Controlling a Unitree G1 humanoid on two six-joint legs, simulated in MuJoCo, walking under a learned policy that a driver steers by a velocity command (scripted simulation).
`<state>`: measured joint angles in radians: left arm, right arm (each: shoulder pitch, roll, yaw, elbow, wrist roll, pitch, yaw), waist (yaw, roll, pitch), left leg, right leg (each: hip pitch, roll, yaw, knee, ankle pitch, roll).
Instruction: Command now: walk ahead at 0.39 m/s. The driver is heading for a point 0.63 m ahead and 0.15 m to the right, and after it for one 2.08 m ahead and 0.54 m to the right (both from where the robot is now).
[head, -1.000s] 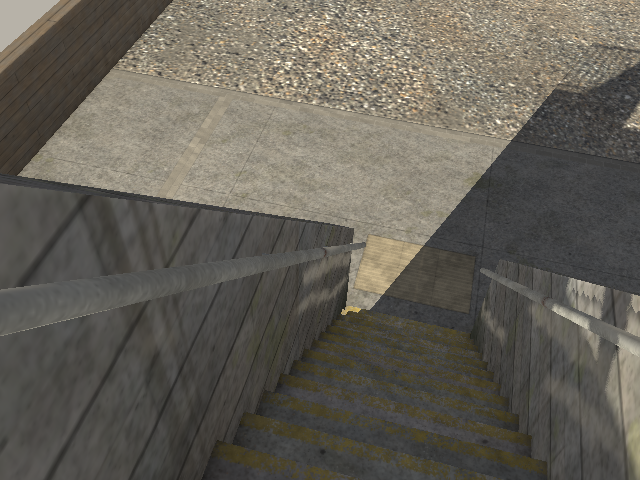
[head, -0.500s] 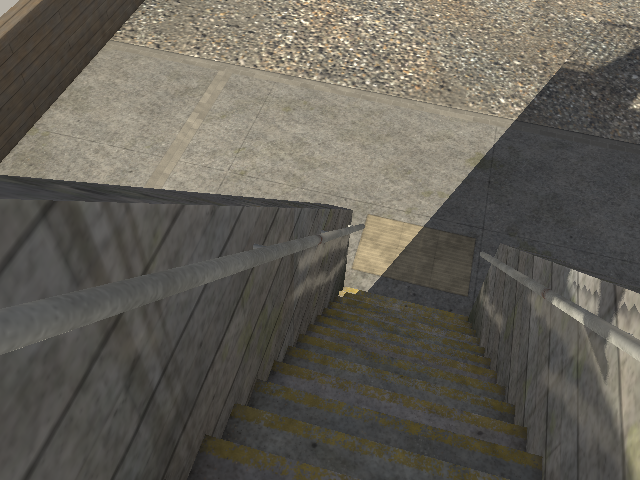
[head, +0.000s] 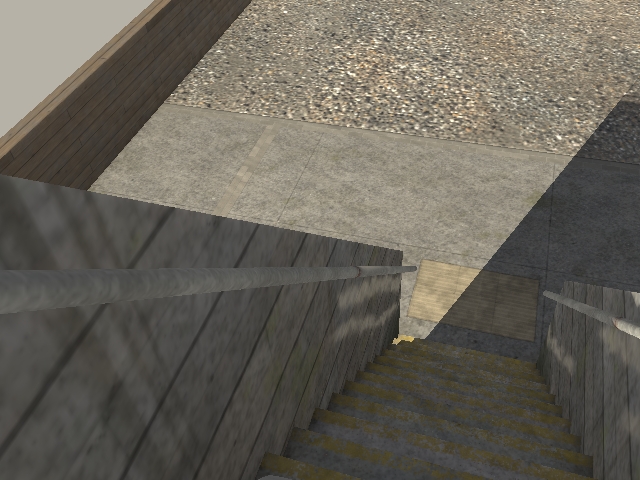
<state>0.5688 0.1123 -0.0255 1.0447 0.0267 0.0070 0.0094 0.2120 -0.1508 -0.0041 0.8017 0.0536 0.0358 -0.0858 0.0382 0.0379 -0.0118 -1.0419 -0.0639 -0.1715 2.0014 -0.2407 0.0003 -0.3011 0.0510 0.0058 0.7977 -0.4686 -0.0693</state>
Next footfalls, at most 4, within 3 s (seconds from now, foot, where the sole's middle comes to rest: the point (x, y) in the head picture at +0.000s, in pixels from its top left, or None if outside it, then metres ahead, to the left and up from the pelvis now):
0.46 left None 0.35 0.26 -0.99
1.08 right None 0.33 -0.10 -0.99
1.42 left None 0.53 0.07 -1.23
1.86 right None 0.64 -0.32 -1.47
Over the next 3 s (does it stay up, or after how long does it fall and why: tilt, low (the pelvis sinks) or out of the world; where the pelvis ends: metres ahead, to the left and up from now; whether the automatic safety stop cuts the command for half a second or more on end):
stays up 0.81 -0.27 -0.90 its command is cut before an obstacle after 0.4 s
